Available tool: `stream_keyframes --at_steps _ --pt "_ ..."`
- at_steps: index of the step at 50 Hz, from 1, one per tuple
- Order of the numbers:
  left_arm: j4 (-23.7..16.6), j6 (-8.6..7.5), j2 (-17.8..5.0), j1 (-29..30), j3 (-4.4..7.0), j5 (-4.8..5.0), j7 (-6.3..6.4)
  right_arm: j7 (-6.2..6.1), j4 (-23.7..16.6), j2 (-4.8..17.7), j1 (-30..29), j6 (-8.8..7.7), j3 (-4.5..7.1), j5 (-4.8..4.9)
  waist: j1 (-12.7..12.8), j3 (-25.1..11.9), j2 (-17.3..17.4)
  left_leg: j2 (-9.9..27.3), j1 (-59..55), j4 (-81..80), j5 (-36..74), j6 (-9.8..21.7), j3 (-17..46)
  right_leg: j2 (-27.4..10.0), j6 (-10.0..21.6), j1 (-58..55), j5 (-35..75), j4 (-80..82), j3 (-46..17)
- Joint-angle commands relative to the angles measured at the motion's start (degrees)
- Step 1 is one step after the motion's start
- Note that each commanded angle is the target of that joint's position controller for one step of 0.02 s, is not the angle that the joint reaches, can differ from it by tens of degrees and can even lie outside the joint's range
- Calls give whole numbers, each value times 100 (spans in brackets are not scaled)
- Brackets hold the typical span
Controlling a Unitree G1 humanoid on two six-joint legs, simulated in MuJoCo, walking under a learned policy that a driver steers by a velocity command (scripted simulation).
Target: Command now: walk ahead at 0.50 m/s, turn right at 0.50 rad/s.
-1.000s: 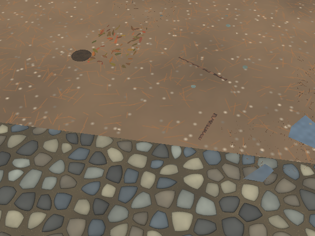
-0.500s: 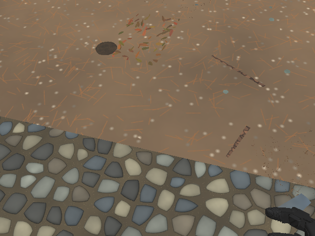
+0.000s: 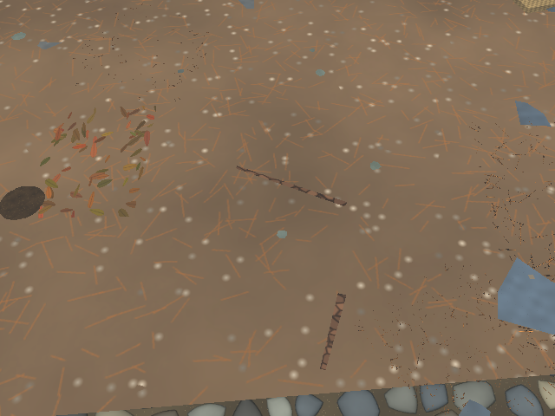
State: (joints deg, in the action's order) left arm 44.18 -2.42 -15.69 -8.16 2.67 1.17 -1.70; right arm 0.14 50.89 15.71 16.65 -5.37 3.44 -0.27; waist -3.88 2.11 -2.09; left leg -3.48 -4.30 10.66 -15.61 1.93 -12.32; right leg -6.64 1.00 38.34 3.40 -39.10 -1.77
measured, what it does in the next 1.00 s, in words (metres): walks ahead: right foot, then left foot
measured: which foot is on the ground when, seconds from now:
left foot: down 0.00-0.14, up 0.16-0.60, down 0.62-1.00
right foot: up 0.00-0.10, down 0.12-0.64, up 0.66-1.00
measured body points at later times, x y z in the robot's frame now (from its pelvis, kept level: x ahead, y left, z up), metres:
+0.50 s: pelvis +0.29 -0.05 +0.01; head +0.32 -0.07 +0.45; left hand +0.42 +0.22 -0.10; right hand +0.44 -0.33 -0.09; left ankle +0.52 +0.08 -0.69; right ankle +0.21 -0.12 -0.74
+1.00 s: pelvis +0.58 -0.06 +0.01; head +0.61 -0.06 +0.46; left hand +0.84 +0.12 -0.08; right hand +0.53 -0.33 -0.12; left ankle +0.54 +0.04 -0.74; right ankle +0.71 -0.27 -0.68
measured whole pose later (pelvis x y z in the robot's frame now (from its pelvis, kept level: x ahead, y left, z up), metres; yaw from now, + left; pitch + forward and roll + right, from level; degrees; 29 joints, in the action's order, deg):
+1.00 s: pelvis +0.58 -0.06 +0.01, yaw -14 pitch +2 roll +1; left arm 39.6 -3.8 -15.6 -6.9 2.6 0.4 -0.4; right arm 0.8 49.7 15.4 20.2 -4.7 2.2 0.7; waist -4.7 1.2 -2.3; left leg -3.9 2.3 12.8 -12.3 3.4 -1.5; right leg -6.2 -0.9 37.6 0.4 -38.6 -2.7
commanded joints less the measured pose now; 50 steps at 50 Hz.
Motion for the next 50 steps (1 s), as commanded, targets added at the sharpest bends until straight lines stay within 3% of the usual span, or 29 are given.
stream_keyframes --at_steps 1,4,5,6,7,8,9,10,11,12,13,16,21,24,26,29,30,31,32,33,34,35,36,37,38,41,43,47,50 --pt "-752 -87 -279 799 20 5 -138 -56 -190 1031 151 109 246 84 -103 410 315 1923 -195 -22 2770 709 326 100 154 346 -389 331 297" --pt "-851 -35 -579 321 177 15 -197 -126 -283 1254 -52 261 308 118 346 -127 664 1952 -463 1187 5430 508 93 629 481 -634 -1290 337 762" --pt "-728 -15 -805 -341 312 30 -176 -156 -322 1293 -125 314 315 119 732 -512 698 1857 -279 2131 5901 409 10 873 648 -1503 -1386 427 850" --pt "-495 12 -1142 -1328 512 39 -92 -186 -382 1219 -207 318 270 127 1263 -1005 515 1623 517 3502 5315 191 -98 987 898 -3041 -1047 825 648" --pt "-397 61 -1827 -1834 701 33 34 -141 -626 613 246 209 75 -51 1070 -1640 -741 987 2833 5626 1766 -151 -69 -391 1658 -5277 -1171 808 -1693" --pt "-601 -13 -1815 -1678 634 31 9 -39 -781 384 226 -37 -60 -31 849 -2454 -992 -32 4356 6957 -1864 -289 1210 -1330 2524 -6311 -1968 1869 -4612" --pt "-607 -74 -1339 -1641 489 -29 -21 56 -922 883 -503 -217 71 202 1167 -2048 -417 331 5004 7106 -1536 -133 1845 -1210 2168 -6115 -2030 2199 -4108" --pt "-606 -122 -1138 -1378 433 -36 -18 80 -1047 872 -769 -308 50 288 1017 -1296 -177 580 5119 6719 -1037 -13 1768 -996 1926 -5332 -1714 2223 -3264" --pt "-663 -138 -973 -970 381 -20 -14 42 -993 819 -754 -328 50 180 711 -802 255 820 4836 6132 -669 -31 1728 -725 1724 -4425 -1122 2262 -2604" --pt "-762 -144 -782 -661 317 -56 10 11 -933 895 -676 -280 102 65 500 -579 194 984 4419 5696 -425 -91 1724 -523 1624 -3771 -568 2371 -2152" --pt "-852 -143 -741 -514 293 -108 31 19 -922 893 -575 -202 120 25 355 -499 65 1035 4090 5530 -271 -164 1730 -394 1610 -3345 -292 2503 -1995" --pt "-814 -187 -840 -560 310 -81 119 14 -899 658 -469 -32 73 -43 264 -416 29 1044 3890 4852 229 -472 1504 -246 1630 -2769 552 2715 -1354" --pt "-565 -170 -926 -980 309 -55 219 63 -1133 396 -1469 -59 -62 -1 710 -173 -184 794 3543 2698 2164 -572 1323 122 1194 -2563 -74 2763 -683" --pt "-380 -171 -984 -1262 319 -30 200 131 -1258 490 -1862 -110 -50 79 888 -2 -238 703 3585 2167 2394 -443 1384 -160 1165 -2928 -554 2699 -944" --pt "-278 -140 -979 -1375 326 -18 212 183 -1330 592 -1967 -151 -20 73 881 64 -256 683 3823 1918 2055 -269 1455 -408 1128 -3456 -413 2458 -1142" --pt "-201 -64 -1024 -1328 356 -31 249 224 -1285 734 -1632 -189 42 67 639 1 -412 590 3537 1753 1342 11 1382 -615 965 -3946 440 2038 -1283" --pt "-219 -35 -1024 -1213 350 -37 253 206 -1165 837 -1187 -200 109 60 368 -241 -405 424 2897 1597 1277 147 1203 -448 858 -3946 1325 1532 -1140" --pt "-253 -14 -891 -1191 287 -77 251 173 -961 1051 -429 -206 216 27 17 -829 -264 502 1719 1671 1490 346 1234 -115 703 -3664 1694 540 -884" --pt "-367 -12 -597 -1407 159 -200 260 149 -864 1409 462 -199 288 -41 -207 -1747 463 1532 1 1896 1567 777 2454 356 482 -2570 194 -1195 -612" --pt "-379 -115 -148 -2182 44 -39 227 205 -646 1645 819 -146 371 -23 126 -2247 2236 2522 -1576 1039 -20 1606 5176 1259 96 -467 -3441 -2973 -431" --pt "-314 -171 -716 -1804 127 49 215 226 -686 1081 751 -142 221 137 -119 -1834 1471 2459 -1442 616 -1236 1430 5491 971 127 244 -3606 -3530 -917" --pt "-471 -203 -948 -1140 194 107 199 195 -746 858 361 -120 152 129 -154 -1047 969 2304 -739 542 -1134 1194 4629 692 159 536 -3069 -3541 -734" --pt "-554 -227 -901 -789 176 41 211 177 -814 808 17 -88 116 54 -27 -636 519 2083 0 456 -461 1090 4004 418 149 391 -2603 -3306 -498" --pt "-594 -242 -839 -639 193 -44 208 173 -826 707 -179 -76 80 3 100 -354 445 1892 538 329 165 1094 3592 241 118 256 -2295 -2952 -434" --pt "-582 -226 -763 -735 201 -59 196 162 -829 631 -258 -92 42 -52 255 -352 603 1745 844 218 638 1067 3298 96 98 -56 -2092 -2747 -431" --pt "-542 -143 -508 -866 153 -67 197 143 -718 685 -199 -133 50 27 381 -324 705 1612 1152 -62 1471 1186 2701 -12 -47 -212 -1953 -2209 -259" --pt "-671 -131 -430 -519 117 -104 209 101 -638 842 -113 -118 92 46 324 -186 590 1605 1160 -216 1857 1231 2429 -68 -167 45 -1532 -1646 -183" --pt "-815 -201 -264 168 48 -87 150 42 -500 927 105 -30 101 97 92 -65 564 1312 1112 -279 2114 987 1795 54 -209 -148 -247 -202 6" --pt "-991 -262 -234 771 30 -53 78 30 -312 969 513 40 103 149 -138 91 519 1366 977 -169 1982 957 1838 242 -206 -360 130 497 97"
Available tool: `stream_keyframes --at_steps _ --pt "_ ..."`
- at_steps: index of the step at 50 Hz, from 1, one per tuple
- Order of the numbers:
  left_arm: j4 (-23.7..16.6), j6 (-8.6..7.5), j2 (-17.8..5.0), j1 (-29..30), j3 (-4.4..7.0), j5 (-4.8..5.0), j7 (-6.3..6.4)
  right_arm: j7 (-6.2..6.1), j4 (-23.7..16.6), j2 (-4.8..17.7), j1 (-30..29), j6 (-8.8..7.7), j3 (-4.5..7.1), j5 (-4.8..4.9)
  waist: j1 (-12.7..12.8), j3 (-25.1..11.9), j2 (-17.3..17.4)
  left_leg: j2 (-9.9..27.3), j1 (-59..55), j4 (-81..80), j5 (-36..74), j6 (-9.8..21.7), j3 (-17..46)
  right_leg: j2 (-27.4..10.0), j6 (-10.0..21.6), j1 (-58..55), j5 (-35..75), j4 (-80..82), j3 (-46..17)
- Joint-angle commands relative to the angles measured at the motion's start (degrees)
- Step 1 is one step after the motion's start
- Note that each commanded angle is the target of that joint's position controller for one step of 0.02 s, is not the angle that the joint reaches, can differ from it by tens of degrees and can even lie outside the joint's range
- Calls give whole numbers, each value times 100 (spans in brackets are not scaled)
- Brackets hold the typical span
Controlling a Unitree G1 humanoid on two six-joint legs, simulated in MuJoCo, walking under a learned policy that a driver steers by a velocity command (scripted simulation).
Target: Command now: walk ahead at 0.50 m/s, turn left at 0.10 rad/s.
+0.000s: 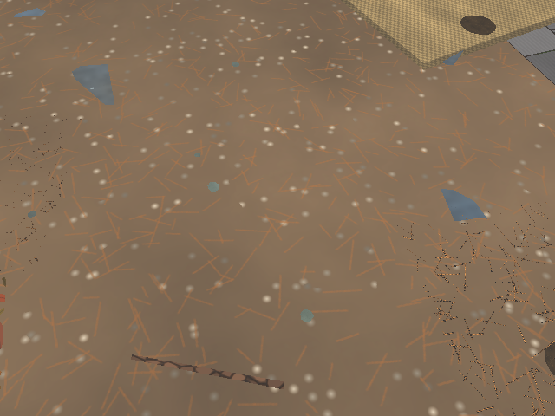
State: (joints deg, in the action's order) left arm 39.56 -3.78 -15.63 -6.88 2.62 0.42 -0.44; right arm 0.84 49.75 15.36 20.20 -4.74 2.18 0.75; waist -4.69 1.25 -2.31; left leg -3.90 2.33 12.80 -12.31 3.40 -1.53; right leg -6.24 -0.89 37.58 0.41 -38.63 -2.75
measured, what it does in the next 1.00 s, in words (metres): walks ahead, turning left: right foot, then left foot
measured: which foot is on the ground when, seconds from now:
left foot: down 0.00-0.16, up 0.18-0.66, down 0.68-1.00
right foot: up 0.00-0.14, down 0.16-0.68, up 0.70-1.00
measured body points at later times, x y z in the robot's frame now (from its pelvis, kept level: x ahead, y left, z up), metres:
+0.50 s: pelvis +0.27 -0.03 +0.00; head +0.29 -0.02 +0.45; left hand +0.24 +0.26 -0.12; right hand +0.49 -0.25 -0.10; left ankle +0.37 +0.16 -0.69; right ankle +0.23 -0.15 -0.75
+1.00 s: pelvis +0.49 +0.10 +0.00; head +0.52 +0.14 +0.45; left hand +0.54 +0.42 -0.10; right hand +0.71 -0.10 -0.11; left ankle +0.44 +0.16 -0.75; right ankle +0.72 +0.03 -0.69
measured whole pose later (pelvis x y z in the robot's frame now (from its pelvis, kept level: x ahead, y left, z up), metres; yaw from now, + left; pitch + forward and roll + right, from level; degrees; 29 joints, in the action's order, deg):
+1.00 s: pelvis +0.49 +0.10 +0.00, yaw +28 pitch +1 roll +0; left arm 43.2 -5.0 -16.9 -4.5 3.1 -0.2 -0.6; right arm -0.5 42.7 15.4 14.8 -2.2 3.4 -0.2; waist -2.5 3.4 -2.7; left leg -5.9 8.5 18.7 -11.2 4.7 2.8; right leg -4.9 -2.5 36.6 0.4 -40.5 -2.5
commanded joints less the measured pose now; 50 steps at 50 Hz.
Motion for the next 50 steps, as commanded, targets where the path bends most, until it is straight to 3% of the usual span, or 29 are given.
stream_keyframes --at_steps 1,5,6,7,8,9,10,11,13,15,17,20,23,26,29,31,32,33,34,35,36,37,38,39,40,41,44,47,50 --pt "-589 -151 -257 790 41 36 -79 -48 -147 1009 253 15 231 56 -82 222 549 1480 175 -289 1659 812 855 252 -2 -267 387 604 171" --pt "-634 -257 -506 727 132 40 -164 -127 -81 1161 247 145 307 79 188 146 706 1756 -289 291 1987 658 1258 406 184 -721 -227 1098 60" --pt "-537 -278 -623 343 195 29 -147 -139 -102 1204 121 162 321 81 450 -55 746 1673 -218 694 2561 572 1213 510 286 -1349 -318 1257 161" --pt "-319 -287 -860 -412 321 0 -98 -137 -131 1091 67 163 277 53 824 -573 665 1368 78 1538 2945 413 1021 521 458 -2541 -214 1329 225" --pt "-176 -277 -1227 -1412 436 -108 -29 -128 -307 758 -25 139 151 -60 1250 -1471 275 1001 1097 3099 1896 187 798 -353 818 -4264 -80 984 -572" --pt "-57 -199 -1658 -1785 528 -127 -25 -98 -396 79 851 36 -49 -34 923 -2380 -1277 158 3285 5124 -1579 -202 376 -1836 1682 -6328 -780 1245 -2943" --pt "-49 -161 -1139 -1885 419 -90 -19 -86 -313 601 653 -17 67 124 1135 -2408 -1082 321 3907 5917 -2134 -215 942 -1835 1706 -6103 -1956 1871 -3747" --pt "-57 -162 -856 -1508 319 -57 5 -91 -471 990 75 -21 197 221 1145 -1415 -676 582 4243 6115 -1672 -191 900 -1605 1436 -5348 -2158 2054 -2876" --pt "-29 -181 -540 -812 208 -72 -8 -117 -585 883 -354 43 227 99 813 -516 -320 965 3942 5750 -886 -233 732 -1186 1243 -3886 -1388 2436 -1699" --pt "36 -256 -420 -479 199 -110 -23 -103 -553 654 -149 193 239 110 503 -249 -464 1153 3368 5466 -559 -278 751 -946 1168 -3096 -930 2832 -961" --pt "135 -323 -508 -383 246 -95 -15 -103 -628 473 -210 313 225 102 393 -68 -327 1210 3385 5260 -356 -345 727 -974 1225 -2805 -477 3071 -472" --pt "298 -335 -694 -477 324 -122 36 -73 -804 421 -552 365 220 47 421 62 -140 1245 3677 4567 362 -430 751 -973 1260 -2914 -116 3211 110" --pt "388 -280 -844 -532 367 -104 88 47 -936 337 -1025 308 177 51 574 158 -63 1173 3512 3540 1213 -389 505 -824 1112 -3036 62 3220 745" --pt "523 -200 -998 -794 423 -34 111 145 -1165 306 -1612 295 144 42 802 314 20 1091 3478 2855 1348 -284 225 -929 1030 -3394 62 3165 1047" --pt "653 -82 -1124 -958 482 69 106 214 -1383 404 -1930 318 170 45 843 417 -20 998 3578 2497 845 -82 49 -1109 905 -3997 384 2865 1199" --pt "665 1 -1276 -893 527 126 118 239 -1454 546 -1790 343 247 28 653 221 -153 715 3140 2410 250 130 -243 -1138 780 -4240 1904 2226 1366" --pt "652 48 -1345 -823 544 158 128 231 -1391 688 -1389 361 337 31 392 -70 -216 465 2538 2366 29 265 -437 -1074 695 -4235 2867 1539 1486" --pt "628 96 -1304 -726 518 185 136 196 -1171 930 -539 371 499 55 -101 -508 -112 147 1372 2024 279 454 -578 -858 524 -3917 3266 385 1694" --pt "561 78 -1095 -829 426 68 159 92 -886 1408 498 420 726 83 -513 -1057 318 355 -403 1916 454 734 113 -621 234 -2674 2055 -1281 1740" --pt "199 -50 -250 -1259 159 -184 115 35 -910 2137 360 392 834 138 162 -1353 1974 1830 -2099 1332 -501 1759 3360 515 -182 -12 -3008 -3350 1394" --pt "154 -274 -572 -819 161 2 54 83 -1169 1742 455 269 681 70 -165 -2183 1277 2314 -2472 430 -1255 2067 4977 731 -106 618 -3586 -4063 -91" --pt "-11 -390 -898 -260 243 231 8 115 -1100 1361 308 170 570 16 -266 -1450 900 2207 -2101 297 -823 1766 4226 476 38 1127 -3040 -4051 -182" --pt "-17 -461 -827 -185 210 178 31 109 -1108 1207 46 119 523 37 -62 -1002 626 1965 -1379 370 -303 1576 3516 231 143 1001 -2546 -3611 -171" --pt "54 -476 -848 -205 235 14 77 91 -1172 1004 -372 115 462 33 186 -696 424 1751 -607 376 315 1417 2965 43 127 613 -2212 -3101 -192" --pt "90 -421 -927 -280 285 -59 90 61 -1306 859 -696 115 398 -50 411 -527 513 1610 10 311 1312 1351 2573 -55 91 150 -2024 -2828 -219" --pt "91 -342 -938 -334 305 -92 87 35 -1383 860 -836 123 394 -96 528 -474 543 1548 375 279 2174 1355 2365 -44 18 -150 -1995 -2671 -196" --pt "174 -151 -624 -507 227 -129 95 -87 -1317 975 -833 123 419 -95 661 -473 404 1364 908 332 4003 1283 1429 96 -235 -496 -1564 -1869 84" --pt "191 -130 -341 -170 86 -100 25 -178 -1134 810 -721 175 342 -68 455 -529 642 991 1058 329 3973 901 668 207 -237 -982 -108 -501 256" --pt "165 -159 -429 145 81 -20 -77 -184 -929 802 -526 183 293 -137 228 -531 692 1143 775 308 3405 772 617 301 -101 -1246 800 240 213"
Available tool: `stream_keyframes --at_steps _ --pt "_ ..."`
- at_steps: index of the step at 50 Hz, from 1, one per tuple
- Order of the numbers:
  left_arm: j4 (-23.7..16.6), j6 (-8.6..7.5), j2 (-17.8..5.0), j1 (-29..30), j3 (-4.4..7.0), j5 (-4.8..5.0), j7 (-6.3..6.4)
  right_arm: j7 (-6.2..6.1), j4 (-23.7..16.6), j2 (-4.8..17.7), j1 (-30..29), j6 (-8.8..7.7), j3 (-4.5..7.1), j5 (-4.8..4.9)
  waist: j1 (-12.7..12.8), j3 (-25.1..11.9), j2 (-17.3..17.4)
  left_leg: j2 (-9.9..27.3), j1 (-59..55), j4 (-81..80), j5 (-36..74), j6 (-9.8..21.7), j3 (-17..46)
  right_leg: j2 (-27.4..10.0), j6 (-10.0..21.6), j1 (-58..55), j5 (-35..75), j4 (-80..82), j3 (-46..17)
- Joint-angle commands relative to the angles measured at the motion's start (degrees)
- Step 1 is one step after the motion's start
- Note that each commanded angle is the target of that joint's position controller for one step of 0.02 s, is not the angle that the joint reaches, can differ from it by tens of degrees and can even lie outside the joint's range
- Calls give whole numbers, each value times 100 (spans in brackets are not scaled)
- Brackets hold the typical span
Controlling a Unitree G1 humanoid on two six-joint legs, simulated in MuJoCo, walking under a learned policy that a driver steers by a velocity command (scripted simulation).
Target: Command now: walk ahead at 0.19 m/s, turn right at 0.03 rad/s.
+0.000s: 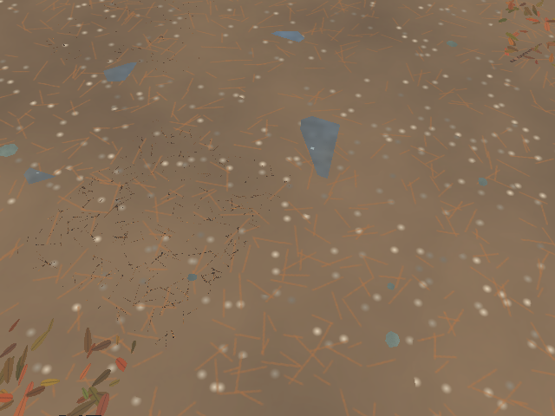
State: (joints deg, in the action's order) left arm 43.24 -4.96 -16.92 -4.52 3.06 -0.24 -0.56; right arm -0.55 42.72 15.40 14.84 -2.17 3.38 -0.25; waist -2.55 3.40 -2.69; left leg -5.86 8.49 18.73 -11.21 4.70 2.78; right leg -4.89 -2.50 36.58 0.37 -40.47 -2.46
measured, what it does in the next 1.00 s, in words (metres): walks ahead, turning right: right foot, then left foot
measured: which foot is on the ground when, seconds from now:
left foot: down 0.00-0.14, up 0.16-0.50, down 0.52-1.00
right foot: up 0.00-0.12, down 0.14-0.54, up 0.56-0.90, down 0.92-1.00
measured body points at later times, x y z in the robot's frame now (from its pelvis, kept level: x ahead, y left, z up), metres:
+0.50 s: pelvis +0.12 -0.01 -0.01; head +0.16 -0.02 +0.43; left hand +0.33 +0.24 -0.12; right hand +0.20 -0.31 -0.12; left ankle +0.18 +0.12 -0.74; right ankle +0.18 -0.13 -0.75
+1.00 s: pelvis +0.13 -0.02 -0.01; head +0.15 -0.04 +0.44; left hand +0.39 +0.14 -0.10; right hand +0.11 -0.31 -0.13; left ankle +0.19 +0.11 -0.75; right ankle +0.07 -0.12 -0.75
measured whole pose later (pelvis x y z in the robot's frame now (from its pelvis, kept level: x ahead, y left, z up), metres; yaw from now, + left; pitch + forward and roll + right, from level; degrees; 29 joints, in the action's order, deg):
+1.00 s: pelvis +0.13 -0.02 -0.01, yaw -25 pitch +1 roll -1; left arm 39.1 2.8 -13.9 -8.5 2.2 -0.9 0.3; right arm -0.7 44.7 16.2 12.0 -0.3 2.5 -1.0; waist -2.4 1.5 2.3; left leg 3.9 14.6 30.2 -16.3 -2.7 -0.8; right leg 1.7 1.0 13.1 -15.9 -28.4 -1.2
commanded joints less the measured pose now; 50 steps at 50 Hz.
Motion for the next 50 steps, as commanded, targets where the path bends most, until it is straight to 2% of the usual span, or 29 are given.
stream_keyframes --at_steps 1,3,5,6,7,8,9,10,11,12,14,16,19,23,25,26,27,28,29,30,32,36,39,43,45,46,47,48,50 --pt "-211 -38 -353 -52 50 52 -89 -35 -168 800 -5 -78 165 -66 1 -691 724 1434 36 -237 3172 635 207 167 123 -1128 738 543 137" --pt "-257 -36 -489 2 97 29 -133 -21 -64 817 -94 -74 163 -79 23 -576 720 1618 -241 16 3159 615 265 207 286 -1007 226 687 97" --pt "-295 -30 -658 -127 170 -3 -175 -62 -18 905 -250 -10 199 -5 166 -505 730 1674 -470 560 3343 518 262 338 457 -996 -306 909 193" --pt "-224 -29 -746 -455 224 -32 -184 -106 -28 901 -326 36 202 45 344 -610 669 1527 -470 1085 3520 374 164 456 568 -1381 -65 1238 284" --pt "-213 -30 -1055 -737 328 -53 -159 -153 -55 880 -151 54 202 2 388 -887 281 1148 -267 1943 3173 78 -68 223 784 -2043 1683 1345 -116" --pt "-302 -5 -1439 -924 401 -97 -129 -170 -200 754 187 21 162 -121 183 -1397 -598 421 828 3545 1272 -355 -411 -678 1499 -3268 3622 1210 -1431" --pt "-267 69 -1210 -1246 331 -121 -110 -138 -230 523 295 35 62 -160 336 -1939 -1325 -218 2168 4929 -2620 -653 -166 -1539 2392 -4288 3994 1603 -2954" --pt "-335 122 -928 -1153 255 -31 -95 -77 -193 758 230 89 99 -30 376 -2113 -715 100 2395 5441 -2672 -628 427 -1456 2311 -4175 2408 1762 -3071" --pt "-453 187 -851 -797 250 39 -67 -73 -244 789 -82 175 127 71 365 -1620 -359 281 2671 5592 -2315 -646 410 -1225 2084 -3675 1174 1896 -2703" --pt "-514 267 -770 -583 220 84 -29 -97 -262 784 -297 251 143 57 335 -1215 -2 437 2725 5311 -2045 -659 355 -1029 1858 -3061 278 2116 -2406" --pt "-611 408 -799 -290 228 37 55 -158 -350 706 -462 347 157 6 167 -821 -168 553 2244 4250 -1571 -696 243 -575 1540 -2091 -879 2431 -2029" --pt "-660 495 -875 -320 288 -21 123 -184 -310 527 -369 324 118 0 183 -886 -541 396 1843 3499 -1386 -788 95 -320 1487 -1910 -945 2482 -1834" --pt "-722 538 -978 -371 363 47 200 -181 -281 523 -369 260 111 10 267 -1136 -573 354 1464 2721 -986 -853 162 -287 1470 -1961 -1062 2392 -1922" --pt "-791 646 -988 -361 392 78 227 -115 -303 595 -400 164 150 46 318 -1085 -656 310 1187 1870 -761 -784 196 -270 1363 -2010 -1458 2305 -2345" --pt "-837 719 -956 -260 386 130 251 -65 -219 594 -147 93 184 60 141 -1003 -649 294 639 889 -232 -630 63 -90 1163 -1816 -1569 2098 -2354" --pt "-832 742 -853 -365 358 146 262 -66 -191 750 -5 74 242 32 105 -978 -502 610 186 422 -63 -475 233 126 948 -1516 -1867 1841 -2217" --pt "-915 737 -584 -425 286 125 249 -103 -233 1236 97 92 353 -109 182 -937 471 1774 -236 -47 -311 15 1349 599 613 -759 -2595 834 -1576" --pt "-1076 665 -601 -348 312 139 221 -103 -263 1468 -136 129 411 -291 306 -643 1998 2680 192 -494 344 809 2642 1332 330 -82 -3365 -580 -463" --pt "-940 616 -978 -585 433 48 201 -126 -472 1137 -488 91 310 -325 367 -643 1575 2834 361 -395 799 1015 2566 970 155 -141 -3310 -1760 -678" --pt "-760 644 -1071 -794 500 94 186 -164 -562 874 -788 77 242 -231 504 -631 1145 2518 357 -212 1052 788 1939 937 85 -158 -2986 -2236 -640" --pt "-596 764 -844 -967 464 86 230 -195 -597 730 -935 79 191 -47 472 -542 927 2109 82 2 1404 514 1174 845 -124 85 -2484 -2839 -516" --pt "-883 758 -448 -410 288 146 203 -221 -436 803 -377 179 198 -61 100 -588 1142 1946 -444 110 2151 732 680 763 -340 37 -2319 -2090 -234" --pt "-988 741 -299 -253 175 94 148 -186 -415 979 -412 226 253 -17 34 -757 1326 2029 -424 200 2275 778 533 566 -309 -775 -2525 -913 5" --pt "-876 749 -397 -463 186 99 95 -95 -306 1059 -430 255 254 109 118 -743 1399 2036 -205 435 2386 744 525 626 -84 -1844 -1904 818 374" --pt "-749 738 -476 -692 195 51 91 -73 -132 877 -199 212 175 182 251 -699 1136 1825 287 672 1896 286 362 559 248 -2911 -467 2305 236" --pt "-788 747 -787 -805 236 16 143 -32 -128 636 -31 139 83 -1 131 -1056 382 1486 808 1202 866 -185 34 -190 458 -3795 901 2131 -643" --pt "-861 776 -1000 -439 235 -67 179 29 -194 288 118 45 -33 -182 -194 -1042 -874 1003 1325 1356 -891 -634 -433 -969 1086 -3720 1949 1757 -1306" --pt "-871 720 -541 -289 132 -107 129 -11 -220 495 -302 53 -12 -171 119 -1035 -723 1017 982 1286 -1137 -806 -272 -1008 1475 -3142 1163 1856 -1338" --pt "-758 608 -397 -113 84 -129 79 -34 -167 596 -527 81 9 -111 110 -830 -563 999 698 933 -74 -817 -275 -408 1030 -2962 10 1861 -923"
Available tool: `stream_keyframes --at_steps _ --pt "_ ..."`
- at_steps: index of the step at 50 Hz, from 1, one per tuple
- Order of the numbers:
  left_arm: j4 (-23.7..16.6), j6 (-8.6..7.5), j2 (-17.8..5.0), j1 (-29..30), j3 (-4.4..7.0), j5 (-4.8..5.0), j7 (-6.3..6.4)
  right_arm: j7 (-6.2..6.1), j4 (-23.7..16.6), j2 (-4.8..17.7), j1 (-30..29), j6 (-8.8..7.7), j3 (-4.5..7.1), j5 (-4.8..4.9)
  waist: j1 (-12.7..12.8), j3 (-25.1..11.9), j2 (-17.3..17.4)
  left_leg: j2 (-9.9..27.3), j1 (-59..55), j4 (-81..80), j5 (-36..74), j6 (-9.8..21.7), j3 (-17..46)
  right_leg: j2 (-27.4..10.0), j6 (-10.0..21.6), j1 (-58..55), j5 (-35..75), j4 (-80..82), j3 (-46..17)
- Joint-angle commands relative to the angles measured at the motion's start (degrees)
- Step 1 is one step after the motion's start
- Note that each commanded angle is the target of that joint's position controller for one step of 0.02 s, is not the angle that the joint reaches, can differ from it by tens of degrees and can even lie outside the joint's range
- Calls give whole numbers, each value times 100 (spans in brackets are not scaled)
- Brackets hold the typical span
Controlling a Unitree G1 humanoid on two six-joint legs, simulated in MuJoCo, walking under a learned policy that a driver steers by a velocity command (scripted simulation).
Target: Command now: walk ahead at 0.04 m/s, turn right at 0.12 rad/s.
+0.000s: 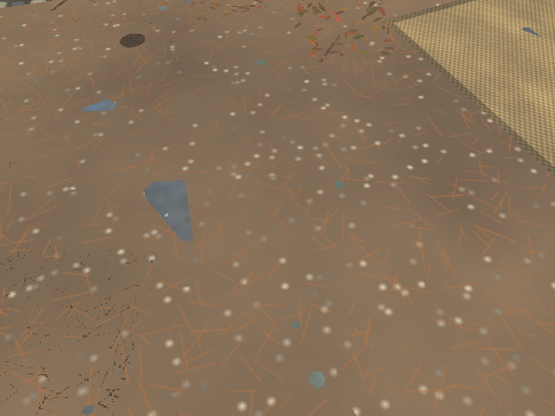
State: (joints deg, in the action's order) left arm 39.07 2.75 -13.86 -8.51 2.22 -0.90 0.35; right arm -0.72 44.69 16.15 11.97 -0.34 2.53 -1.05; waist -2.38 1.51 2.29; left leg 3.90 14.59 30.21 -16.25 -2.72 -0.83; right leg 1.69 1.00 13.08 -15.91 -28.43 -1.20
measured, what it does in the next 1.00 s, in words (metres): walks ahead: left foot, then right foot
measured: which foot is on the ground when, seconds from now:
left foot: down 0.00-0.04, up 0.06-0.30, down 0.32-0.82, up 0.84-1.00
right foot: down 0.00-0.32, up 0.34-0.80, down 0.82-1.00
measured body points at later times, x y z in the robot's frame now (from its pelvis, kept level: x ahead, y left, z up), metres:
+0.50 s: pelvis +0.11 +0.05 +0.01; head +0.12 +0.08 +0.46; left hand +0.25 +0.32 -0.11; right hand +0.14 -0.22 -0.10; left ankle +0.07 +0.13 -0.74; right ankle +0.12 -0.11 -0.65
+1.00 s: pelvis +0.39 +0.01 +0.00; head +0.42 +0.01 +0.45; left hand +0.50 +0.28 -0.11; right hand +0.47 -0.27 -0.12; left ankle +0.33 +0.15 -0.65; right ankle +0.44 -0.08 -0.74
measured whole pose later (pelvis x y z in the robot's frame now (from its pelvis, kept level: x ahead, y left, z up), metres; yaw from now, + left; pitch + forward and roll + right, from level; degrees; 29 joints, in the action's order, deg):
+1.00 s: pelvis +0.39 +0.01 +0.00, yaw +4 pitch +0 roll -2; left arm 44.7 -5.7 -14.8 -11.3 3.4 -0.5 -1.7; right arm -0.6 47.8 17.2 17.8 -3.0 3.1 2.0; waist -0.3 3.1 2.3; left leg 4.4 26.7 67.1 -18.0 1.6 4.1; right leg 2.9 3.8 14.3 -8.7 -22.4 6.8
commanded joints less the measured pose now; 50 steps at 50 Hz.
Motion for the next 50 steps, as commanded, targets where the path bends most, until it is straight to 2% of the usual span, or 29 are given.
stream_keyframes --at_steps 1,2,4,6,8,10,12,14,15,16,17,18,19,21,23,27,30,36,39,40,41,42,43,44,45,46,47,48,50 --pt "-283 -200 -714 201 159 -31 -16 -28 -315 554 -174 -65 91 -42 143 -624 -1152 -22 -27 -252 536 -84 12 -926 549 -534 883 737 -981" --pt "-244 -207 -778 83 166 1 -7 -35 -259 659 -113 -43 120 -9 214 -459 -1072 -142 10 -84 130 -57 -134 -862 534 -337 -87 901 -1039" --pt "-115 -186 -1115 -301 251 63 7 -21 -274 603 -242 -75 129 111 411 83 -1185 -405 710 508 -630 75 -386 -1147 808 -205 -2093 1366 -1655" --pt "5 -252 -1248 -674 296 114 51 8 -399 607 -510 -197 152 198 611 515 -1412 -260 1560 1228 -1154 293 -88 -1670 1195 -328 -2514 1739 -2503" --pt "57 -380 -1146 -799 290 146 78 90 -442 654 -530 -338 192 278 601 492 -1337 18 2248 1894 -1541 516 264 -1993 1398 -802 -2091 1808 -2853" --pt "8 -437 -1066 -558 281 207 65 179 -396 586 -490 -442 169 284 481 359 -1014 108 2073 1429 -1297 632 235 -1837 1268 -895 -1521 1795 -2424" --pt "-51 -425 -1139 -231 309 234 11 255 -248 467 -263 -495 123 244 288 143 -899 -90 929 633 -497 617 -55 -1449 1095 -345 -719 1707 -1690" --pt "-32 -388 -1087 -132 307 253 -36 290 69 473 408 -491 157 197 -63 -141 -772 -454 -621 -50 672 497 -407 -1132 918 412 -492 1250 -1133" --pt "-6 -397 -917 -202 256 213 -51 267 229 544 832 -463 202 200 -223 -256 -642 -509 -1278 -79 613 467 -381 -974 780 802 -606 875 -969" --pt "-30 -439 -596 -141 152 156 -74 210 298 741 1307 -458 261 216 -425 -303 -182 7 -1868 -421 186 635 353 -634 484 1350 -639 -139 -585" --pt "-286 -539 -241 -153 49 99 -71 162 238 1474 1679 -458 396 180 -430 -477 1402 1407 -2399 -1423 -971 1339 2697 53 -4 2436 -1230 -2230 181" --pt "-366 -633 -684 -100 168 243 -26 195 196 1425 1677 -496 373 99 -454 -366 1288 1945 -2171 -2062 -2262 1961 4240 61 -27 3128 -1852 -3373 -304" --pt "-318 -699 -942 -126 249 357 -32 183 91 1131 1250 -537 274 112 -260 155 786 1873 -1954 -2083 -2639 1878 3891 -324 94 3593 -1339 -3798 -483" --pt "-159 -758 -905 -164 260 250 -50 181 -24 864 831 -567 177 79 -78 356 376 1367 -1672 -2087 -1535 1520 2793 -646 207 3572 -299 -3635 -357" --pt "-89 -749 -802 -172 272 175 -99 170 -40 739 782 -555 116 65 7 291 342 1008 -1456 -2188 -258 1319 1968 -784 157 3183 349 -3276 -264" --pt "-191 -695 -575 163 217 146 -131 114 79 737 1038 -515 100 106 -38 234 170 785 -1496 -2288 1616 1352 1080 -731 -122 3201 1142 -2442 0" --pt "-376 -741 -394 740 128 171 -189 48 162 767 1168 -457 94 118 -186 347 212 587 -1243 -2392 1933 1256 588 -602 -207 2768 1888 -1288 182" --pt "-666 -853 -421 1566 81 233 -387 12 418 866 1565 -355 146 195 -284 641 194 966 -1821 -2217 2306 1290 518 -394 37 2558 1985 -158 237" --pt "-582 -868 -718 1119 194 202 -397 -29 430 1048 1462 -288 227 189 129 127 430 1055 -2324 -1341 4643 1135 446 -77 353 1737 1352 -50 411" --pt "-419 -856 -924 469 303 191 -343 -37 426 1073 1413 -242 234 177 506 -347 485 941 -2238 -508 5597 1053 393 94 521 782 1297 15 517" --pt "-163 -836 -1164 -541 415 183 -256 -49 370 1013 1311 -218 194 146 1019 -1001 456 727 -1462 688 5389 881 321 -135 738 -858 1544 -28 295" --pt "41 -788 -1625 -1609 507 99 -152 -56 185 637 1377 -248 63 -19 1233 -2002 -504 211 14 2617 2723 728 165 -1491 1048 -2826 1484 -328 -1229" --pt "121 -817 -1619 -1551 463 47 -224 14 224 -41 2284 -356 -108 162 650 -2815 -1885 -763 1933 4273 -1739 500 779 -2651 1896 -4206 -38 558 -4041" --pt "86 -808 -1030 -1312 346 105 -191 43 225 792 1566 -441 91 341 930 -2022 -1123 -402 2451 4662 -1528 530 1121 -2389 1552 -3476 -716 1040 -3738" --pt "99 -810 -854 -895 281 131 -158 51 22 964 969 -472 170 443 833 -1045 -873 -139 2614 4520 -925 554 887 -2193 1290 -2516 -480 1230 -2704" --pt "135 -835 -771 -572 253 110 -165 13 -15 828 731 -479 154 392 617 -604 -381 118 2381 4276 -454 519 779 -1974 1166 -1661 188 1435 -2091" --pt "163 -875 -636 -350 231 62 -183 -5 4 743 712 -437 184 304 425 -348 -411 270 2149 4010 -157 481 783 -1748 1088 -1093 639 1613 -1545" --pt "212 -926 -575 -228 224 2 -186 1 72 625 945 -355 188 305 231 -330 -618 410 1780 3916 51 451 833 -1618 1036 -719 824 1808 -1145" --pt "341 -1017 -542 -131 246 26 -199 -11 102 403 1069 -209 173 315 101 -172 -630 489 1662 3770 127 374 776 -1554 1090 -304 1137 2093 -640"
Keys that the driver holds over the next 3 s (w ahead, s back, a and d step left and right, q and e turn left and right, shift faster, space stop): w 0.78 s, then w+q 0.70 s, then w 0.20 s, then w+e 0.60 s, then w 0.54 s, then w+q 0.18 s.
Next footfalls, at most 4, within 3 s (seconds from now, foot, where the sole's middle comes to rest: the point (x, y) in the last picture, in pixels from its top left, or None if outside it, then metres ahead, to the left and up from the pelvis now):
0.32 left None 0.11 0.14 -0.77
0.82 right None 0.48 -0.08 -0.77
1.36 left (213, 321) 0.75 0.20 -0.77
1.88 right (243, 214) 1.11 0.12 -0.77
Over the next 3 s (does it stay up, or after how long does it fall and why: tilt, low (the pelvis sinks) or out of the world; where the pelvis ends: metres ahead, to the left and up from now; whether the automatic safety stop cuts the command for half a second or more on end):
stays up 1.51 0.22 0.00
